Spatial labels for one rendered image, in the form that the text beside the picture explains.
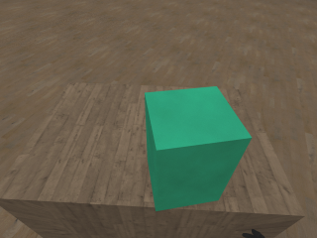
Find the carton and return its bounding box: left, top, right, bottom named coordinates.
left=145, top=86, right=252, bottom=211

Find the pedestal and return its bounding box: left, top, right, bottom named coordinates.
left=0, top=82, right=305, bottom=238

